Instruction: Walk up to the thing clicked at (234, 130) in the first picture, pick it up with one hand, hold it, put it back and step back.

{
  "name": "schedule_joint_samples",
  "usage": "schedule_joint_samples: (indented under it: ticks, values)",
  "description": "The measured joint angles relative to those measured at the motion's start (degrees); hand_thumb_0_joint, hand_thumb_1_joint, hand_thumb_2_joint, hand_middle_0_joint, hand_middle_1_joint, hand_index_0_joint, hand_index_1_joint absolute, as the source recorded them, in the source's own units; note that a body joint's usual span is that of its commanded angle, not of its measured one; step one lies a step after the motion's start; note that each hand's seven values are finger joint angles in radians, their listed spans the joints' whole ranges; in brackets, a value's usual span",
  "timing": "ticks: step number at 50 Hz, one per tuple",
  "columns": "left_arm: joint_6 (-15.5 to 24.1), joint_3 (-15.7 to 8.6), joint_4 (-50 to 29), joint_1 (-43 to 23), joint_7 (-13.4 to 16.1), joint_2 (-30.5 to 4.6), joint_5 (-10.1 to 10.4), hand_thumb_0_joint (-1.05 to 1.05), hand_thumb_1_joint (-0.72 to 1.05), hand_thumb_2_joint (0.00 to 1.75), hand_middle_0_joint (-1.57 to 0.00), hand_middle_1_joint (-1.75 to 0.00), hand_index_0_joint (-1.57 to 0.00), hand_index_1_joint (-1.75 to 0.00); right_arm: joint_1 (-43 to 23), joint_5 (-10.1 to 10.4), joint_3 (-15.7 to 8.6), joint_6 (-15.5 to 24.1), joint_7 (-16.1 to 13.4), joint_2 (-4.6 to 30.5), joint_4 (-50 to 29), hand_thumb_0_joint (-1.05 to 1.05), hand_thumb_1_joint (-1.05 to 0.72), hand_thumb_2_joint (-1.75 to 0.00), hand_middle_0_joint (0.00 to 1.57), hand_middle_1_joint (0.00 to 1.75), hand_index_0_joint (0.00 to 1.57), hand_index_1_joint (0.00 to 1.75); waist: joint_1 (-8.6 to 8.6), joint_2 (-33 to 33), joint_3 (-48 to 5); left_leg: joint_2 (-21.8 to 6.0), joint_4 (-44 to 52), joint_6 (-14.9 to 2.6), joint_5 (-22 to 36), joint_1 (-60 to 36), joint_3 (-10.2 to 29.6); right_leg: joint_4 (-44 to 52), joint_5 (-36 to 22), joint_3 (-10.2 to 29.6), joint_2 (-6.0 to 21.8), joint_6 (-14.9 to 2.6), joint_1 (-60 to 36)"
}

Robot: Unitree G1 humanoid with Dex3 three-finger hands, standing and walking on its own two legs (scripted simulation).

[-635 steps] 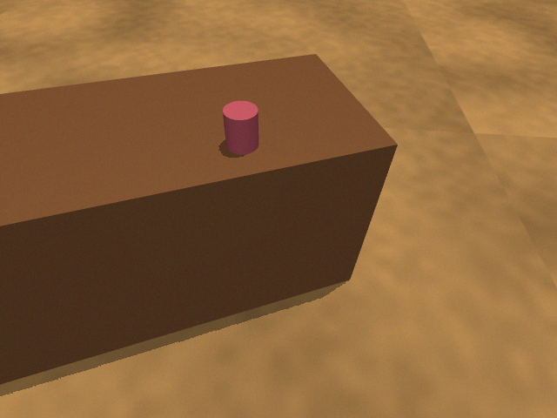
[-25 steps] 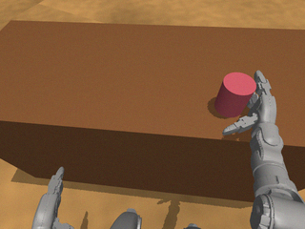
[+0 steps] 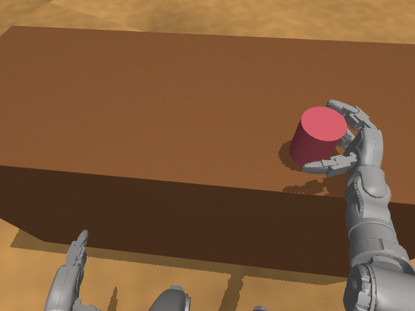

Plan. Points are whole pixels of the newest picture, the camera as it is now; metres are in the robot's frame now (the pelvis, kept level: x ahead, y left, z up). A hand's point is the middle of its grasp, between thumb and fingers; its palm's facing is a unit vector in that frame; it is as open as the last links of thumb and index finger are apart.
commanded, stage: close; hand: right
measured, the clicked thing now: (315, 138) +0.47 -0.17 +0.04
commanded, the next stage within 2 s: settle in 0.22 s
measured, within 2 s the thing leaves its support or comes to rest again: leaves its support in 0.66 s
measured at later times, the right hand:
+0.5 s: hand (327, 140) +0.45 -0.18 +0.07, palm faces +0.07 +1.00 +0.01, open 11.4 cm
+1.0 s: hand (335, 129) +0.44 -0.18 +0.11, palm faces +0.06 +1.00 +0.00, open 11.5 cm
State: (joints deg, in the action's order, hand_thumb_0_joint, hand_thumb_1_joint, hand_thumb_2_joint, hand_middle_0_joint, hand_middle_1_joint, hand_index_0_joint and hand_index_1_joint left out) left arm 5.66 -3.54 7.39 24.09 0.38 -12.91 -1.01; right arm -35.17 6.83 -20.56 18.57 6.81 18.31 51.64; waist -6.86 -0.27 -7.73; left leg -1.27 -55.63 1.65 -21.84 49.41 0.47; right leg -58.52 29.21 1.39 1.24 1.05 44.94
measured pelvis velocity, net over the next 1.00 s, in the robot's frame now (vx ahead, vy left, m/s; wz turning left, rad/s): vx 0.00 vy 0.00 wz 0.00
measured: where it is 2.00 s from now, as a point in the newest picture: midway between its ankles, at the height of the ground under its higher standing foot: outside the picture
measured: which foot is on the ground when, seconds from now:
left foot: down 0.00-1.00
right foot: down 0.00-1.00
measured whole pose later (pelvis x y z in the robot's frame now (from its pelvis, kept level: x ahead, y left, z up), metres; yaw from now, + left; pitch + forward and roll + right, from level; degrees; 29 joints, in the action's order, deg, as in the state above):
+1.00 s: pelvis +0.00 +0.00 +0.02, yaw +0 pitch +11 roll +0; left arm 6.0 -3.2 15.7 20.5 2.6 -13.5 0.0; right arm -36.5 6.9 -19.1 12.4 9.1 19.3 50.4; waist -5.9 -0.1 -5.3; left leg -1.4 -49.1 1.4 -19.3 40.9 0.6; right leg -50.9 25.9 1.1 1.1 1.3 36.0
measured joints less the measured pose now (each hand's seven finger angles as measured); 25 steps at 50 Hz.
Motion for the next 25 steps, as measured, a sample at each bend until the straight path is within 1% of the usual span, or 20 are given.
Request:
schedule_joint_samples:
  ticks: [4,7,10,14,19,22,25]
  values:
    - [0.35,0.46,0.97,-0.81,0.21,0.19,0.02,-0.01,-0.55,0.06,-0.05,-0.05,-0.04,-0.05,0.27,-0.01,0.89,0.32,0.07,-0.23,-0.59,-0.01,0.41,-0.36,0.69,0.56,0.77,0.58,0.22,-0.51,-0.03,-0.16,-0.12,-0.07,-0.31,-0.56,-0.34,-0.01,0.11,0.35,-0.13,0.04,-0.45]
    - [0.33,0.73,1.30,-2.12,0.18,0.39,-0.05,-0.01,-0.55,0.06,-0.05,-0.05,-0.04,-0.05,-0.98,-0.70,0.25,0.30,0.36,0.59,-0.36,-0.01,0.33,-0.44,0.77,0.64,0.85,0.66,-0.30,-0.90,0.50,-0.15,-0.49,-0.14,-0.33,-0.07,-0.42,-0.40,0.12,0.45,-0.12,0.14,0.06]
    - [0.35,0.42,0.60,-1.73,0.02,0.27,-0.02,-0.01,-0.54,0.06,-0.05,-0.05,-0.04,-0.05,-1.11,-0.72,-0.06,-0.42,1.22,1.32,-0.78,-0.01,0.37,-0.47,0.78,0.68,0.85,0.71,-0.69,-0.76,1.04,-0.08,-0.23,-0.16,-0.11,-0.14,-0.32,-0.15,-0.05,0.34,-0.06,0.19,-0.05]
    - [-0.22,-0.41,0.69,-0.26,-0.29,-0.35,0.23,-0.01,-0.54,0.05,-0.05,-0.05,-0.05,-0.05,-0.14,-0.49,-0.92,-1.77,1.85,1.30,-1.80,-0.02,0.42,-0.54,0.76,0.74,0.84,0.78,-0.93,-0.24,1.20,-0.08,0.41,-0.11,0.13,-0.53,-0.05,0.62,-0.29,0.05,-0.07,0.11,-0.58]
    - [-0.85,-1.16,1.65,-0.98,0.28,-1.15,0.42,-0.01,-0.54,0.05,-0.05,-0.05,-0.05,-0.05,-1.23,-0.24,-1.66,-1.18,2.15,1.44,0.37,-0.03,0.51,-0.62,0.76,0.83,0.84,0.87,-0.85,-0.26,1.19,-0.03,0.26,-0.09,0.17,-0.28,0.26,0.67,-0.33,-0.26,-0.06,0.06,-0.55]
    - [-0.53,-1.14,1.52,-1.75,0.61,-1.13,0.34,-0.01,-0.54,0.06,-0.05,-0.05,-0.05,-0.05,-1.79,-0.60,-1.16,-0.85,2.26,1.55,0.95,-0.03,0.55,-0.68,0.74,0.89,0.82,0.92,-0.64,-0.47,1.27,0.06,0.23,-0.16,0.22,-0.25,0.26,0.68,-0.38,-0.26,0.03,0.13,-0.56]
    - [-0.38,-0.53,1.52,-1.84,0.62,-0.83,0.33,-0.01,-0.54,0.06,-0.06,-0.05,-0.05,-0.05,-1.40,-0.89,-0.69,-1.27,2.65,1.27,0.48,-0.03,0.57,-0.74,0.72,0.93,0.80,0.96,-0.38,-0.52,1.27,0.07,0.58,-0.22,0.31,-0.69,0.17,1.12,-0.54,-0.18,0.04,0.20,-1.00]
